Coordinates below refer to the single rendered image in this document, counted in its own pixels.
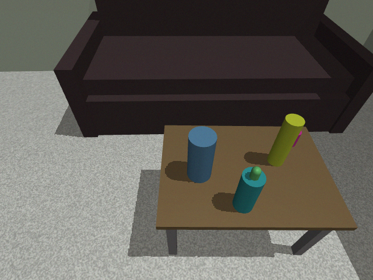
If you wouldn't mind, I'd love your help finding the sofa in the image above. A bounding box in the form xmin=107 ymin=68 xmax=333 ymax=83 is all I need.
xmin=54 ymin=0 xmax=373 ymax=137

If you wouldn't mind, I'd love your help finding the coffee table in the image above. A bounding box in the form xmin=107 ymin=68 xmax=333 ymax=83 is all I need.
xmin=156 ymin=125 xmax=358 ymax=255

